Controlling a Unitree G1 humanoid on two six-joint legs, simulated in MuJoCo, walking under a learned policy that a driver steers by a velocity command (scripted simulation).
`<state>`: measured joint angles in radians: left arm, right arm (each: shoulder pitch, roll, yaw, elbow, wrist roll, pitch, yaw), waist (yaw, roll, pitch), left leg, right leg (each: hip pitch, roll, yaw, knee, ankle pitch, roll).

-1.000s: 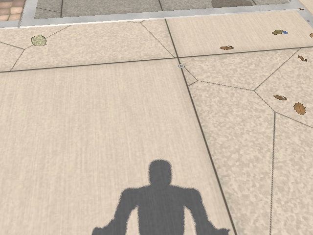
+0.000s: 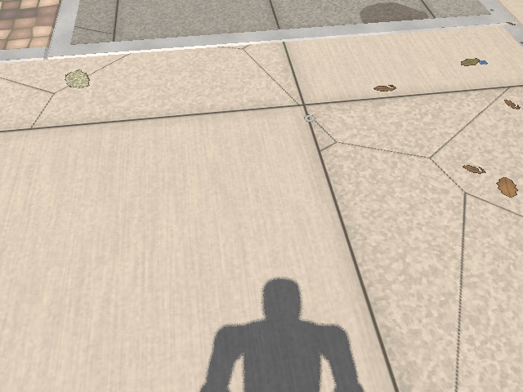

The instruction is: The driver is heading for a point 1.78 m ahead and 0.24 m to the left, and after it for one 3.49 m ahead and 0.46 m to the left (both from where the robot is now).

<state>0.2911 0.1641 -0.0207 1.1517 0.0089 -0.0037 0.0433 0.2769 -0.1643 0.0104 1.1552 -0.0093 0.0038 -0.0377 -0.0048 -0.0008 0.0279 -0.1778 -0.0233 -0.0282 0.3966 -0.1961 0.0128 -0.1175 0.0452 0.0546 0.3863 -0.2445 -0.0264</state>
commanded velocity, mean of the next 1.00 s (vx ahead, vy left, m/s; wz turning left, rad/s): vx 0.33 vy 0.00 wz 0.00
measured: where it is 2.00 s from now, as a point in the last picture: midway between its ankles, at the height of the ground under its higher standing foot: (266, 391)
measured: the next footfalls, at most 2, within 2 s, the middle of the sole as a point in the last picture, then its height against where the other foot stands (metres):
right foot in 0.78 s outside the picture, level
left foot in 1.24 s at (227, 361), level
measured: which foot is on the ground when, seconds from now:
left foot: down 0.00-0.80, up 0.82-1.00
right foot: down 0.00-0.36, up 0.38-0.76, down 0.78-1.00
